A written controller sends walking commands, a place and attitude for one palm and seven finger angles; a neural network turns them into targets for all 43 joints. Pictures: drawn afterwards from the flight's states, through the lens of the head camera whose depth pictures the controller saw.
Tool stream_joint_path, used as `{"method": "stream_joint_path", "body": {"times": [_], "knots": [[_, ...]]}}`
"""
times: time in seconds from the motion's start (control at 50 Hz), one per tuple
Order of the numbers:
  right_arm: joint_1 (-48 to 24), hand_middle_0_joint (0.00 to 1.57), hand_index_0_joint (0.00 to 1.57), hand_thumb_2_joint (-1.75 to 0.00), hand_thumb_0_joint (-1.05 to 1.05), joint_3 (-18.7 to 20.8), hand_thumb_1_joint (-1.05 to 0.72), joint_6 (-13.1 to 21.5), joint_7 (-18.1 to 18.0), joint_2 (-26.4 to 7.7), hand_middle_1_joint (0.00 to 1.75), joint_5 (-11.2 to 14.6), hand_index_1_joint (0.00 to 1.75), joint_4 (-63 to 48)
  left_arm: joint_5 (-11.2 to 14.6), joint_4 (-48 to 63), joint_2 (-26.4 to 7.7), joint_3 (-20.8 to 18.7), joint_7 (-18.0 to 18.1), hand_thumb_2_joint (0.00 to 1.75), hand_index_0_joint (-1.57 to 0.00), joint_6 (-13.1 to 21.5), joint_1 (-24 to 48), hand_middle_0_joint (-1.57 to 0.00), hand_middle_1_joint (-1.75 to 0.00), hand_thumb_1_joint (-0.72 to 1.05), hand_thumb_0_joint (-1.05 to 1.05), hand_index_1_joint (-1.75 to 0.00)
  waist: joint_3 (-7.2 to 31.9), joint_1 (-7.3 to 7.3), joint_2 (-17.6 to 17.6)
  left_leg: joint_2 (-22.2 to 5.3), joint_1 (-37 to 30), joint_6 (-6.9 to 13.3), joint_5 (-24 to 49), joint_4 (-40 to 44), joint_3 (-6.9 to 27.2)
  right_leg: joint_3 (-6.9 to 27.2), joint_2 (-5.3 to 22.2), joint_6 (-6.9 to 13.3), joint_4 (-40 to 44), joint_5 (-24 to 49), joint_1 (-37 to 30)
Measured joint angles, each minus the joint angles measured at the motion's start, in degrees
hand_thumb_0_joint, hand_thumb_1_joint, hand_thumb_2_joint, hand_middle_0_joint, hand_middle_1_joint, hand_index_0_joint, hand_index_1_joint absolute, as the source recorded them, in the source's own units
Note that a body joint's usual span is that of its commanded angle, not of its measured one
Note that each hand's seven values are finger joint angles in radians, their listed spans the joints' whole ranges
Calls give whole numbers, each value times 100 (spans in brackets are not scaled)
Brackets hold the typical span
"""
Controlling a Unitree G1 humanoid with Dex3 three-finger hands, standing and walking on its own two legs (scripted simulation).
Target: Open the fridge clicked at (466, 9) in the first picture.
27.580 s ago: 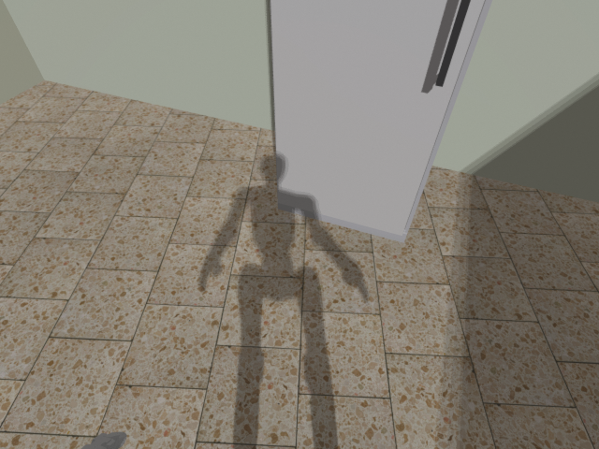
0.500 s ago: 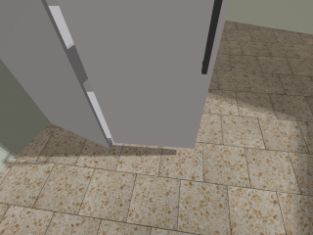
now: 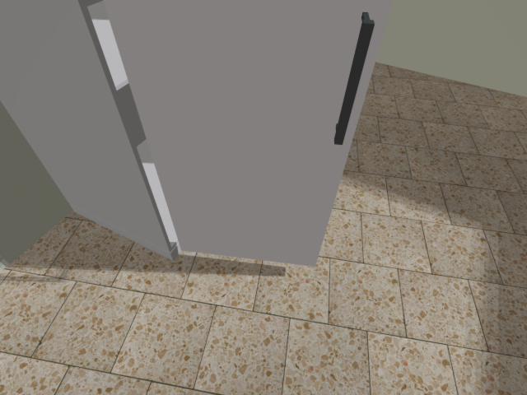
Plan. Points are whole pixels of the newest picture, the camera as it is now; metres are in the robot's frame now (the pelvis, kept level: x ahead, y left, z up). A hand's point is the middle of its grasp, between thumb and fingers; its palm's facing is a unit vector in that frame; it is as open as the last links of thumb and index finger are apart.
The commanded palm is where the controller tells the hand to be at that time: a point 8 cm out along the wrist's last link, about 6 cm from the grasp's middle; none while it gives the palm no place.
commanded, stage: let the arm hang, fingers relaxed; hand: right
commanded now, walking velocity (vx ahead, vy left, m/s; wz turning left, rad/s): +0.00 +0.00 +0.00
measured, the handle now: (350, 85) +0.69 -0.14 +0.13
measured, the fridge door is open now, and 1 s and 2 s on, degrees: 71 71 71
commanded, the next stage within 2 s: look to check the result in 0.18 s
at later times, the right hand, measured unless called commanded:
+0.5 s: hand out of the picture +0.08 -0.24 -0.16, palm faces -0.03 +0.94 -0.33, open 7.4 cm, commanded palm none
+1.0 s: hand out of the picture +0.12 -0.22 -0.15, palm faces -0.04 +0.95 -0.32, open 7.4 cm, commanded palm none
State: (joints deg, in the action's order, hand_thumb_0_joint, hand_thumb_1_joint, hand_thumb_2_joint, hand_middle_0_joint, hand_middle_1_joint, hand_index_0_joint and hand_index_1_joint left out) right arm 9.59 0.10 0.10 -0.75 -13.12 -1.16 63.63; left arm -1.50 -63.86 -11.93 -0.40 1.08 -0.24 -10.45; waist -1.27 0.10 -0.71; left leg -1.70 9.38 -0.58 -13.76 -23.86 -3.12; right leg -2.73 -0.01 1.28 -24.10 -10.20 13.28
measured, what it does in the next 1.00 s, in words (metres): stands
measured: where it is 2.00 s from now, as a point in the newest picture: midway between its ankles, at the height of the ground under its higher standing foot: outside the picture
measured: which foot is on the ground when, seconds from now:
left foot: down 0.00-1.00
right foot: down 0.00-1.00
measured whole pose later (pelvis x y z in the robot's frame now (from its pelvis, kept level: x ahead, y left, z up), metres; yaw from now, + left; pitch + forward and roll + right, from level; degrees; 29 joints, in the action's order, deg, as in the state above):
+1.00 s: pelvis +0.04 +0.02 +0.01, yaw +0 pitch +0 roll +0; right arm 5.5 -0.3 0.9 -0.2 -18.0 -0.9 64.2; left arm -1.1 -64.5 -18.4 0.1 0.8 0.3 -4.7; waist -2.2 0.1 -0.1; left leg -0.5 3.4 0.7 -13.6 -17.3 -3.4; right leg -2.4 0.9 -0.4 -17.9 -10.1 7.4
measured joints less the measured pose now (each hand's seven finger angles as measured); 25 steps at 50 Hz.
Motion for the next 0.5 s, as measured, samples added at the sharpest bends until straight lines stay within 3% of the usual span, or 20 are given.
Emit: {"method": "stream_joint_path", "body": {"times": [0.18, 0.5], "knots": [[-201, 20, 20, -90, 1, -13, -90, 42, 46, -90, 30, 1, 30, -19, 6, -20, -234, -11, -15, 90, -20, 38, 233, -20, -30, 90, 0, -30, -54, 21, 77, 9, -151, 1, 49, 190, -3, 2, 0, -12, 162, 34, -140], [-284, 20, 20, -90, 1, 7, -90, 37, 73, -586, 30, 25, 30, 141, 31, -85, -671, -6, -33, 90, -20, 27, 489, -20, -30, 90, 0, -30, -156, -15, 56, 40, -392, 30, 113, 514, -33, 31, 14, -55, 440, 83, -353]]}}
